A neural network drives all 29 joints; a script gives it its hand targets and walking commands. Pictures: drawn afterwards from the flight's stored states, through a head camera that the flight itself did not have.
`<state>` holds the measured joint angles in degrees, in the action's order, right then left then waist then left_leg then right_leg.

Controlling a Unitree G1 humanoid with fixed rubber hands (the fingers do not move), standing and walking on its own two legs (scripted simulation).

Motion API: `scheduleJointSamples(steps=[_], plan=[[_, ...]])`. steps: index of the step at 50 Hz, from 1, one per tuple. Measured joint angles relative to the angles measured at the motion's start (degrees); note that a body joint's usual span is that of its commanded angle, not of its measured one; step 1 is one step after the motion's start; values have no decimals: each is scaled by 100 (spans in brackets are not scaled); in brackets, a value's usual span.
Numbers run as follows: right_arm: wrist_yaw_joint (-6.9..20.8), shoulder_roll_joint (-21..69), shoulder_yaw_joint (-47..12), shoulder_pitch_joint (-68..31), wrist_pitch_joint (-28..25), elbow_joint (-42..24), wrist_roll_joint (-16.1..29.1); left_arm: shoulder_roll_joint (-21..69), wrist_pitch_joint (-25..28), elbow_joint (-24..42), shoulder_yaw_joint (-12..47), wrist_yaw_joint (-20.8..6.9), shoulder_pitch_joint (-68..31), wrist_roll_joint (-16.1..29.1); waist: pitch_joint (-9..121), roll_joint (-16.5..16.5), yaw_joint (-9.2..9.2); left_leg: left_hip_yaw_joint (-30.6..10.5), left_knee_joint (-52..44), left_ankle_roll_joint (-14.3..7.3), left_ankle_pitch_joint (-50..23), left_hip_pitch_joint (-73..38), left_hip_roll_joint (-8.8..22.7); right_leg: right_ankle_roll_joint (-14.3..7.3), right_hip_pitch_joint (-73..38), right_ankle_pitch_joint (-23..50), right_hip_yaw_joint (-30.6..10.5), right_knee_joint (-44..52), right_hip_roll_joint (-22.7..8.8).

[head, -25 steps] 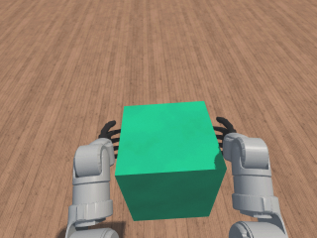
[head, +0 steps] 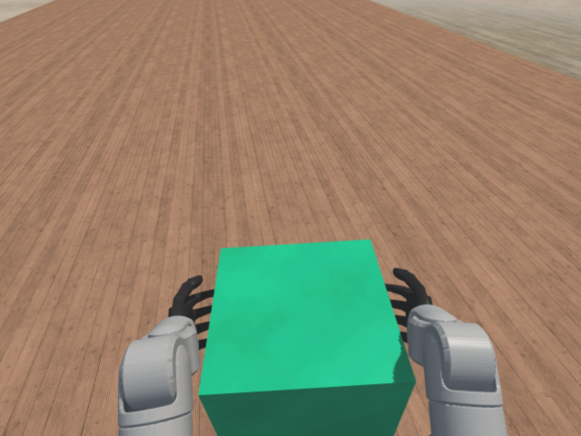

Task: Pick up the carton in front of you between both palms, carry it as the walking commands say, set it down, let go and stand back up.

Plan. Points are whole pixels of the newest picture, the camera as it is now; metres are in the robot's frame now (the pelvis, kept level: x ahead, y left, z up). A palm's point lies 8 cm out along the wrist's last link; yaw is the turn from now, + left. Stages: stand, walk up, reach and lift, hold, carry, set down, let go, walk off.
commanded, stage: carry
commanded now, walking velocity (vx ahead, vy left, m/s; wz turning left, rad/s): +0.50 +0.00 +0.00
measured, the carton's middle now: (302, 356) +0.26 +0.00 +0.02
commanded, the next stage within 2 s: none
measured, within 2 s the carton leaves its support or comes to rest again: neither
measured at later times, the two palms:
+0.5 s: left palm (233, 196) +0.55 +0.11 +0.09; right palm (386, 192) +0.56 -0.19 +0.08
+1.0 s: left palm (226, 128) +0.88 +0.16 +0.09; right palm (339, 123) +0.88 -0.14 +0.09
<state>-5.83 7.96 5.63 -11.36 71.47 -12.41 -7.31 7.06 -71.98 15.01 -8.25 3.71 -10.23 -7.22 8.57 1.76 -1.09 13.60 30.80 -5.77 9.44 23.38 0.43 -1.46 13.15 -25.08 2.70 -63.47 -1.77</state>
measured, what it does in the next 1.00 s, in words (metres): walks ahead: right foot, then left foot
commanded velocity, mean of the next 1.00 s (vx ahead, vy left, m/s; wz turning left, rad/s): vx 0.50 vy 0.00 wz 0.00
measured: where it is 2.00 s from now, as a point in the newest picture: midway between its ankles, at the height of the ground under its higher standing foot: (290, 280)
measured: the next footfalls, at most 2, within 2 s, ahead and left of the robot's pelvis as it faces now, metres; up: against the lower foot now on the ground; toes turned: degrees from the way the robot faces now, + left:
right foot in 0.42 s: +0.42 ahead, -0.13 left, +0.00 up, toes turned -9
left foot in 0.90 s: +0.73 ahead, +0.10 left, +0.00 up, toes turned +13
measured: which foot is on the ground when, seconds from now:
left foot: down 0.00-0.42, up 0.44-0.88, down 0.90-1.00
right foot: up 0.00-0.40, down 0.42-0.94, up 0.96-1.00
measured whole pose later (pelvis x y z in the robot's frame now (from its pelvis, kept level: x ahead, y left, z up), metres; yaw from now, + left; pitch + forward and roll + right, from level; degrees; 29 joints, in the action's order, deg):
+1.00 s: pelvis +0.61 +0.01 +0.00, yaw +0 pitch +3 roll +0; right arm -5.5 7.9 5.4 -10.7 70.0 -16.2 -6.9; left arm 7.7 -70.8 19.0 -7.9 4.3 -9.8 -6.9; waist 5.2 1.9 -0.6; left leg 13.8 30.9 -5.2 9.4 24.9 2.6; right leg 0.9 13.2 -26.2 3.9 -59.7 -4.8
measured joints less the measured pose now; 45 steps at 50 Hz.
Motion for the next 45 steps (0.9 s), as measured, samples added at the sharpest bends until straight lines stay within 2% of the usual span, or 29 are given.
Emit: scheduleJointSamples(steps=[1, 3, 8, 13, 19, 21, 22, 24, 26, 28, 31, 37, 42, 45], plan=[[3, -8, 13, 53, 2, 13, 6, 41, 1, -48, -7, 2, 13, -23, -21, -26, -5, -12, -160, 24, 1, -148, -6, -23, 386, 153, -13, -288, -29], [10, -21, 36, 154, -32, -16, 31, 74, 39, -86, 39, 2, 47, -56, -55, -63, -10, -42, -514, 44, -12, -452, -22, -19, 1006, 487, 12, -212, -160], [19, -34, 41, 240, -185, -140, 59, 60, 201, -30, 138, 2, 83, -52, -39, -149, 1, -149, -1251, 119, 22, -1141, -18, 191, 1869, 1098, 133, 1286, -449], [29, -31, 21, 210, -201, -339, 69, 58, 229, 206, 158, 16, 104, -24, 35, -161, 58, -236, -1710, 285, 261, -1821, 11, 300, 2067, 1885, 315, 2580, -517], [44, -24, -31, 172, -83, -444, 31, 53, 130, 369, 131, 32, 140, 14, 128, -171, 56, -316, -1603, 596, 1017, -2527, 98, 183, 1651, 2050, 692, 3503, -334], [46, -24, 3, 148, -42, -465, 11, 60, 113, 322, 127, 33, 77, 19, 109, -233, 37, -380, -1013, 727, 1538, -2562, 228, 70, 1286, 2053, 885, 3828, -205], [49, -49, 57, 139, -49, -438, 11, 69, 176, 192, 163, 32, 33, 15, 87, -373, 65, -405, -349, 752, 1801, -2350, 419, -81, 1285, 2138, 970, 3646, -118], [53, -99, 147, 167, -54, -352, 24, 84, 255, -94, 230, 33, -58, -15, -12, -441, 132, -767, 1537, 727, 1730, -1507, 426, -264, 1260, 1796, 1056, 3338, -87], [52, -71, 180, 215, -63, -291, 14, 80, 271, -186, 247, 34, -23, -20, -143, -378, 156, -947, 2935, 613, 1595, -639, 301, -293, 1028, 1593, 1075, 3482, -93], [50, -27, 136, 272, -108, -295, -9, 65, 303, -112, 236, 33, 98, 10, -247, -333, 179, -937, 3341, 550, 1244, 26, 315, -228, 719, 1590, 1069, 3806, -69], [48, -45, 4, 333, -216, -368, 1, 49, 396, 72, 235, 35, 241, 48, -334, -277, 231, -889, 2914, 568, 780, 688, 430, -228, 245, 1534, 1027, 4263, -25], [42, -52, -116, 422, -299, -736, 15, 39, 465, 470, 266, 49, 341, 126, -279, -222, 240, -742, 1147, 685, -80, 1160, 585, -81, -714, 1233, 940, 4901, -1], [33, -52, -72, 415, -173, -1014, 45, 47, 321, 669, 314, 54, 243, 117, -165, -212, 194, -443, 87, 574, -634, 960, 479, 173, -1487, 648, 907, 4995, -36], [33, -44, -20, 318, -75, -991, 63, 55, 198, 684, 292, 56, 158, 76, -130, -149, 194, -146, -412, 461, -588, 482, 322, 364, -1786, 17, 842, 4502, -159]])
